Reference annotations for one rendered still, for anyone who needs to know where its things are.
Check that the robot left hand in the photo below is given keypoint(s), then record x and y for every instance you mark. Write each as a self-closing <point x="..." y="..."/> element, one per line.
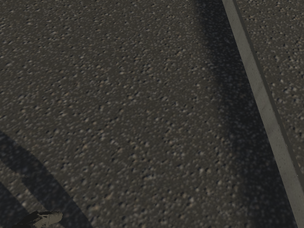
<point x="39" y="220"/>

